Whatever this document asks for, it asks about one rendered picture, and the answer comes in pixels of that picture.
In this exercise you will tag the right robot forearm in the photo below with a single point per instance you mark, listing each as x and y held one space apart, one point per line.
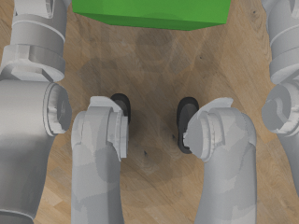
282 25

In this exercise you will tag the right robot foot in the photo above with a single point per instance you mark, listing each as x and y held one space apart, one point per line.
187 107

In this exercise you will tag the robot left thigh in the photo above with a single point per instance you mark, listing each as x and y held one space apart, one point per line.
96 167

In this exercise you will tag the right robot upper arm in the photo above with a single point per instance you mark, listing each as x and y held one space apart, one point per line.
280 115

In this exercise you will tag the left robot forearm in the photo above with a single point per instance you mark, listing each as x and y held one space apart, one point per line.
36 47

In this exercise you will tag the left robot upper arm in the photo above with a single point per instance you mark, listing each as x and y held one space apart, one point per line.
32 113

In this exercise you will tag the carton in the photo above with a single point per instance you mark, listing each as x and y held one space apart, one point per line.
183 15

